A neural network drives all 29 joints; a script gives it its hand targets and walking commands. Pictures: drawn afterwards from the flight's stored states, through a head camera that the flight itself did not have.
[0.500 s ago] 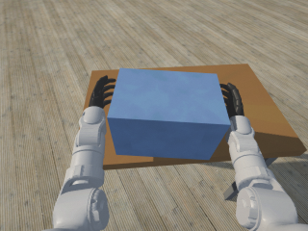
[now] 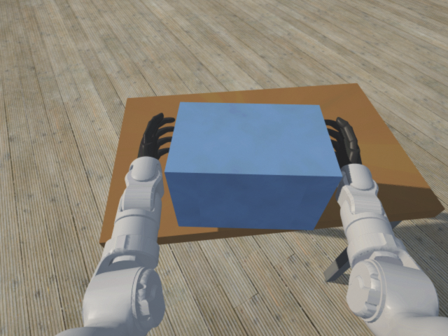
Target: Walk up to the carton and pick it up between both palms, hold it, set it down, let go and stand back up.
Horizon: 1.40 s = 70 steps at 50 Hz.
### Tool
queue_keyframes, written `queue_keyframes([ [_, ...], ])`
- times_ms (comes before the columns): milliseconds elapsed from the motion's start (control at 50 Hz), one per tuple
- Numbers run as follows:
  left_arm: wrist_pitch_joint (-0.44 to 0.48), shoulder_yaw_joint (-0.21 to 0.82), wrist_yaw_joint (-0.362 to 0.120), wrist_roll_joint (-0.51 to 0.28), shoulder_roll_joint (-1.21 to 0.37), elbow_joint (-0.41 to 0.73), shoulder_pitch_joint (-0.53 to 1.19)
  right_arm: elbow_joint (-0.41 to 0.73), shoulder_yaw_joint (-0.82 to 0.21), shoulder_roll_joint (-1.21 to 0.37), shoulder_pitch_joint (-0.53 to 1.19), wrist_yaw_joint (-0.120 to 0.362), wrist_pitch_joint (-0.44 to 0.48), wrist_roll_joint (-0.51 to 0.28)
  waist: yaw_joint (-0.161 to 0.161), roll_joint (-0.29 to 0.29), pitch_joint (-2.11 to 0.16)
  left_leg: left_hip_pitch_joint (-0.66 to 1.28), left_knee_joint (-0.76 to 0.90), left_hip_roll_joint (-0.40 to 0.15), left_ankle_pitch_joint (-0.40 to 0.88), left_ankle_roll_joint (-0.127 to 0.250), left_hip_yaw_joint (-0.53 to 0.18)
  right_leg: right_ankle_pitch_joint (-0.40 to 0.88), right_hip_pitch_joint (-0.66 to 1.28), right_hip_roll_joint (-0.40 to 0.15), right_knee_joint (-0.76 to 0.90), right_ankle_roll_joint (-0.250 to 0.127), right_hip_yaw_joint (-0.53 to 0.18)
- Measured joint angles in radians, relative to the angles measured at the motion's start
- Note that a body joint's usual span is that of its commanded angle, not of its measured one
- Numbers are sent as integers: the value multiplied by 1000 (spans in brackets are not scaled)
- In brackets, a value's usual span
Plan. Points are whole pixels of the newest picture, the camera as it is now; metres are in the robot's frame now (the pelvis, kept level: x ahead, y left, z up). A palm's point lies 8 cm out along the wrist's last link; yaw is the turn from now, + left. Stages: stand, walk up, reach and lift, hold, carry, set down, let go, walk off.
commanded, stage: set down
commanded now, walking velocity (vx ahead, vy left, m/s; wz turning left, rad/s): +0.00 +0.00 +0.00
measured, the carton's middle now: (247, 166) +0.41 -0.06 +0.04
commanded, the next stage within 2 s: none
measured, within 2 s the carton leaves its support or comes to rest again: rests again in 0.88 s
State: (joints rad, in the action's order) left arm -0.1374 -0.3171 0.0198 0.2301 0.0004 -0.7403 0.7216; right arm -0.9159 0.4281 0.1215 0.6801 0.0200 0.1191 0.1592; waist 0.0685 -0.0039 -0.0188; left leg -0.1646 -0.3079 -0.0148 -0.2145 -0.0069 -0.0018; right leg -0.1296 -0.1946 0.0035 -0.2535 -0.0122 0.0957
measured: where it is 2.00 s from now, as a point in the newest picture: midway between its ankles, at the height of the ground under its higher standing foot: outside the picture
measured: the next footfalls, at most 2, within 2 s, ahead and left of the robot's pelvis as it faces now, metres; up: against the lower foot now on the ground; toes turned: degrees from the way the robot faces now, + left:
none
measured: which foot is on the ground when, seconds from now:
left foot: down 0.00-1.00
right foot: down 0.00-1.00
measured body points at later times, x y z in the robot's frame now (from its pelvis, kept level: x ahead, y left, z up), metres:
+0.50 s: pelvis +0.00 -0.01 +0.00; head +0.06 +0.00 +0.45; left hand +0.45 +0.11 +0.07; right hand +0.40 -0.25 +0.06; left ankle -0.04 +0.12 -0.75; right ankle +0.00 -0.11 -0.75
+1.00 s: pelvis +0.00 +0.00 +0.00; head +0.07 +0.00 +0.44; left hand +0.45 +0.11 +0.05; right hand +0.40 -0.25 +0.04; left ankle -0.04 +0.12 -0.75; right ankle +0.00 -0.11 -0.75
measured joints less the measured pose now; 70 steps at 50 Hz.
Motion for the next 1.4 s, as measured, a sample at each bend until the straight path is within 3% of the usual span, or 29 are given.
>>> queue_keyframes([
  [360,103,-61,-18,24,4,-139,68,21,94,-30,4,10,25,97,-2,13,-12,-47,24,-1,19,-3,13,1,-71,1,-17,-6,-12],
  [880,228,-29,9,-3,23,-237,59,-69,78,-9,9,-2,127,86,-1,27,-45,-137,-12,-5,2,-2,11,8,-140,4,-10,-3,-10],
  [1400,320,-95,-7,40,34,-324,105,-66,167,-41,30,4,168,170,0,20,-29,-149,15,-1,31,-3,8,21,-163,0,-7,-9,-6],
])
